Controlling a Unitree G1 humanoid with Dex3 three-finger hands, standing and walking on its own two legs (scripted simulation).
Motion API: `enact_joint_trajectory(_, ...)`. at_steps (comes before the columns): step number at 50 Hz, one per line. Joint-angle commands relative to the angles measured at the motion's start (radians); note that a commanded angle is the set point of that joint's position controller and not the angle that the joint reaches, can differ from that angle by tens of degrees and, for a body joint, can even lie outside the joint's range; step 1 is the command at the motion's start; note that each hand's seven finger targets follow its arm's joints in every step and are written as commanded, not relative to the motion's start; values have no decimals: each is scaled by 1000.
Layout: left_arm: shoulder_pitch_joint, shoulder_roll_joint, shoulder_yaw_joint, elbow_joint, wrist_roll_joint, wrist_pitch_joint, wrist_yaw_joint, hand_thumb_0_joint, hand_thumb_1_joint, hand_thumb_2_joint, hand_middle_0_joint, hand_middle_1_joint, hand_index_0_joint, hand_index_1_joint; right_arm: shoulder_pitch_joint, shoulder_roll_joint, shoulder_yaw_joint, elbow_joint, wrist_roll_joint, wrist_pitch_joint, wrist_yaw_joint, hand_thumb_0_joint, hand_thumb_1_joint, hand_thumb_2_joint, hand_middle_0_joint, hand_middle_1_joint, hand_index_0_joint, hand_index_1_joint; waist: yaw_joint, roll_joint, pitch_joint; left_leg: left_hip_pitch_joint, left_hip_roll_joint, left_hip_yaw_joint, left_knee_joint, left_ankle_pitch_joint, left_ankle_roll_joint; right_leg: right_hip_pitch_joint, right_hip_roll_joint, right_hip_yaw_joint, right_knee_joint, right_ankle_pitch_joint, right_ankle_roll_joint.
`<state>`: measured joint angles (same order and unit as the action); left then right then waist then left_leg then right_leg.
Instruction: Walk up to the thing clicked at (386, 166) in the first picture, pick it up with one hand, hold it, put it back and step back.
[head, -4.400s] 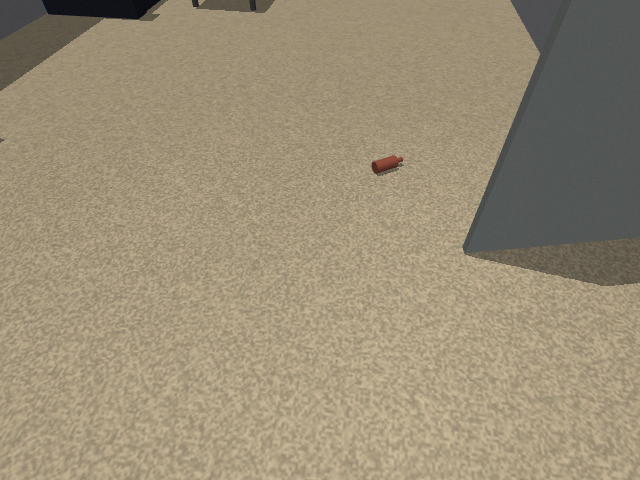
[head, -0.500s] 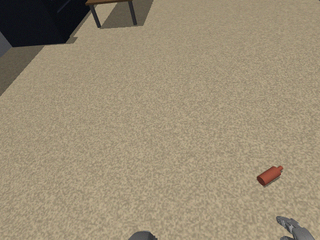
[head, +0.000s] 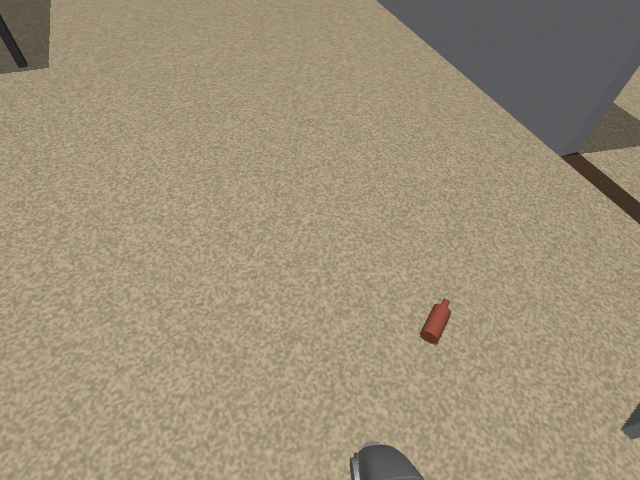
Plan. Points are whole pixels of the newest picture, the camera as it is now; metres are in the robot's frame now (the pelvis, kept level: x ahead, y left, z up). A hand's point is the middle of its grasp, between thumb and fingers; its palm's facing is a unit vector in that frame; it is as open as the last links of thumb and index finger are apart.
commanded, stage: walk up
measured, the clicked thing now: (437, 318) +0.68 -0.47 -0.74
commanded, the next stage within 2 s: none
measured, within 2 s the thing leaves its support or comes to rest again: neither
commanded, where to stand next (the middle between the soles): +0.14 -0.04 m, yaw -42 degrees
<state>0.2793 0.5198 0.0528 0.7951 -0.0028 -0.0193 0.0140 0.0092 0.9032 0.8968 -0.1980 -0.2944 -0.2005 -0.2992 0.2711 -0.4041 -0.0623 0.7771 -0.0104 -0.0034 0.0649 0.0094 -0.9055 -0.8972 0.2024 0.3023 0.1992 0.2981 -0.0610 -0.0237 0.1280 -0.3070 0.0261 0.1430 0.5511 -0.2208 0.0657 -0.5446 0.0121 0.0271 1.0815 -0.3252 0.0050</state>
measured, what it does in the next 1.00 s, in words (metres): steps on the spot, turning right: right foot, then left foot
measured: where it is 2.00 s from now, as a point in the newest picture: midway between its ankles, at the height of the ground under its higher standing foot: outside the picture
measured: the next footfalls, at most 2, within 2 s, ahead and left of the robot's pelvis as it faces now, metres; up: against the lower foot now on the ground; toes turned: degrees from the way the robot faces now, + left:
right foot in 0.32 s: +0.08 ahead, -0.08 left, +0.00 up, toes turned -21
left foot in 0.50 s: +0.15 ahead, +0.24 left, +0.00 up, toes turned -21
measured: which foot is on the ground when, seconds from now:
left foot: down 0.00-0.34, up 0.36-0.48, down 0.50-0.76, up 0.78-1.00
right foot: up 0.00-0.30, down 0.32-0.50, up 0.52-0.72, down 0.74-1.00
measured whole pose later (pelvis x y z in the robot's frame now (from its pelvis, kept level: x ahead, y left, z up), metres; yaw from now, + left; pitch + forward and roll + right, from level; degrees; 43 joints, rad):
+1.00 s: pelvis +0.05 +0.00 -0.02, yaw -28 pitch -3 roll -1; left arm 0.19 0.40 0.05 0.77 0.03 0.05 -0.06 0.01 0.90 0.90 -0.20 -0.30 -0.20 -0.30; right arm 0.35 -0.45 -0.05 0.86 0.00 0.00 -0.02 0.01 -0.90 -0.90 0.20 0.30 0.20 0.30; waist -0.03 -0.01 0.13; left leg -0.55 0.09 0.07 1.07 -0.45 0.02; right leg -0.36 -0.02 -0.10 0.75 -0.34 -0.04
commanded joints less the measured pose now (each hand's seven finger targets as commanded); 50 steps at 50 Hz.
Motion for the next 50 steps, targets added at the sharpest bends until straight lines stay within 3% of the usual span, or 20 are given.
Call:
enact_joint_trajectory(1,51,97,33,-51,-11,15,-28,0,900,900,-200,-300,-200,-300,87,-241,-76,-59,18,-67,-55,0,-900,-900,200,300,200,300,10,129,-126,260,278,-237,-247,211,-86,-77,-35,103,-75,79,-14)
enact_joint_trajectory(9,-45,69,28,-78,-3,53,-39,0,900,900,-200,-300,-200,-300,93,-233,-88,-81,2,-53,-79,0,-900,-900,200,300,200,300,-3,174,-112,278,261,-30,-248,496,-226,23,-27,-40,-266,45,-18)
enact_joint_trajectory(14,148,79,59,-10,14,57,-33,0,900,900,-200,-300,-200,-300,-26,-244,-115,-114,17,-19,-80,0,-900,-900,200,300,200,300,111,232,-189,164,176,181,8,901,-371,488,31,-209,-667,80,-59)
enact_joint_trajectory(15,204,91,79,17,20,57,-26,0,900,900,-200,-300,-200,-300,-35,-214,-105,-117,30,-19,-82,0,-900,-900,200,300,200,300,163,133,-224,74,131,193,224,790,-353,633,22,-172,-768,198,-126)
enact_joint_trajectory(16,184,115,95,8,25,59,-14,0,900,900,-200,-300,-200,-300,-26,-166,-84,-120,43,-23,-82,0,-900,-900,200,300,200,300,197,-61,-243,-122,33,186,462,360,-329,771,-81,-13,-785,273,-226)
enact_joint_trajectory(17,62,120,99,-54,23,58,-2,0,900,900,-200,-300,-200,-300,37,-115,-64,-121,41,-20,-83,0,-900,-900,200,300,200,300,142,-260,-235,-314,21,-7,692,-396,-229,730,-289,300,-695,273,-338)
enact_joint_trajectory(18,-118,159,98,-122,22,56,7,0,900,900,-200,-300,-200,-300,81,-197,-88,-111,38,-11,-86,0,-900,-900,200,300,200,300,73,-178,-160,-110,113,-295,726,-459,-155,251,-444,464,-727,23,-374)
enact_joint_trajectory(20,-338,165,84,-172,34,52,-8,0,900,900,-200,-300,-200,-300,191,-243,-97,-32,49,-18,-79,0,-900,-900,200,300,200,300,-46,-205,-68,105,123,-325,520,-417,-36,-65,-269,261,-699,-276,-221)
enact_joint_trajectory(23,-295,92,87,-183,83,74,-57,0,900,900,-200,-300,-200,-300,437,-254,-106,102,-4,-51,-114,0,-900,-900,200,300,200,300,-121,54,-71,356,-27,33,-17,-30,-83,-196,-10,69,-347,-315,-138)
enact_joint_trajectory(24,-281,29,78,-201,88,79,-66,0,900,900,-200,-300,-200,-300,484,-269,-107,110,-30,-62,-132,0,-900,-900,200,300,200,300,-135,222,-41,372,78,-103,-106,-32,-80,-272,58,75,-133,-268,-127)
enact_joint_trajectory(25,-221,-13,69,-219,83,77,-66,0,900,900,-200,-300,-200,-300,410,-347,-115,55,-54,-75,-148,0,-900,-900,200,300,200,300,-51,283,-37,279,388,-549,-141,-24,29,-366,62,164,73,-268,-69)
enact_joint_trajectory(26,-148,49,80,-188,77,89,-67,0,900,900,-200,-300,-200,-300,252,-406,-119,-12,-32,-83,-160,0,-900,-900,200,300,200,300,44,94,-4,110,548,-687,-216,-20,139,-295,13,217,130,-193,-44)
enact_joint_trajectory(28,-169,140,112,-158,79,85,-83,0,900,900,-200,-300,-200,-300,35,-450,-125,-62,-16,-101,-172,0,-900,-900,200,300,200,300,88,111,57,-54,607,-776,-282,-152,251,-221,-89,208,225,-156,-6)
enact_joint_trajectory(30,-131,146,135,-103,51,88,-106,0,900,900,-200,-300,-200,-300,27,-402,-109,-33,-27,-114,-172,0,-900,-900,200,300,200,300,93,99,48,-45,396,-386,-170,-133,158,-143,-83,153,121,-52,4)
enact_joint_trajectory(35,-103,97,136,-109,32,75,-141,0,900,900,-200,-300,-200,-300,35,-408,-99,10,-42,-112,-154,0,-900,-900,200,300,200,300,114,242,-94,-11,309,-132,19,160,81,193,-68,-28,-291,-141,-38)
enact_joint_trajectory(37,112,164,163,-8,40,50,-107,0,900,900,-200,-300,-200,-300,101,-306,-60,24,-36,-94,-143,0,-900,-900,200,300,200,300,196,-70,-207,-181,183,-9,495,140,22,551,46,-105,-427,-49,-51)
enact_joint_trajectory(39,114,278,164,-64,24,49,-85,0,900,900,-200,-300,-200,-300,11,-279,-48,-47,10,-81,-149,0,-900,-900,200,300,200,300,197,-334,-183,-441,35,-89,788,-396,-31,425,-313,694,-791,-217,-290)
enact_joint_trajectory(44,-45,170,100,-80,29,24,-42,0,900,900,-200,-300,-200,-300,152,-268,-38,69,-8,-72,-109,0,-900,-900,200,300,200,300,58,-96,-59,-238,106,-131,536,-258,-16,134,-177,378,-648,-205,-234)
enact_joint_trajectory(45,-194,168,107,-153,40,24,-55,0,900,900,-200,-300,-200,-300,198,-261,-44,65,18,-29,-108,0,-900,-900,200,300,200,300,59,-240,-129,-280,125,-133,615,-224,-32,259,-317,215,-688,-245,-246)
enact_joint_trajectory(50,-274,153,83,-175,35,22,-31,0,900,900,-200,-300,-200,-300,128,-257,-61,18,6,-6,-79,0,-900,-900,200,300,200,300,38,-117,-78,-94,110,-158,401,-164,-40,91,-385,106,-636,-14,-206)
